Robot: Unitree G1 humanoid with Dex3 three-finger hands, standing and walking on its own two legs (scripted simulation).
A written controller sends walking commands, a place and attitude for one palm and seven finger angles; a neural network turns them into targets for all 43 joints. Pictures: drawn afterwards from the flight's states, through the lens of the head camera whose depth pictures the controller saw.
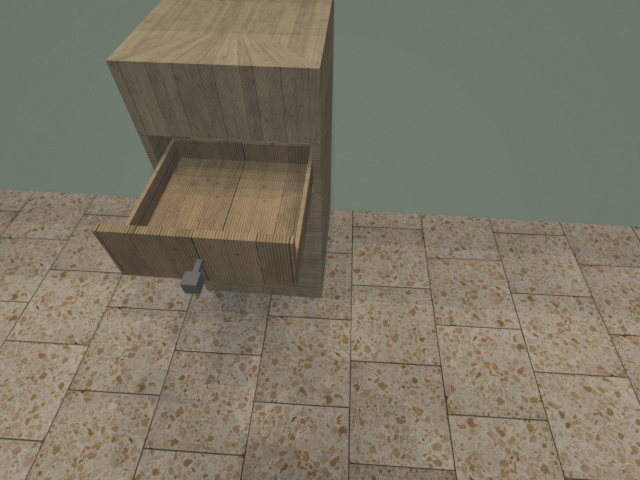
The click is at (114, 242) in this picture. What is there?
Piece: drawer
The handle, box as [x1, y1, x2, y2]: [180, 259, 204, 293]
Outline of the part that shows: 202,259 196,260 192,271 185,271 180,283 184,292 200,293 204,281 200,273 203,263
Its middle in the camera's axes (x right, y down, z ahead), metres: -0.25 +0.07 +0.76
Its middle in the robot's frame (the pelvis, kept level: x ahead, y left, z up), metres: +0.49 +0.27 -0.16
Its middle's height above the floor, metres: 0.62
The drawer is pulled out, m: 0.30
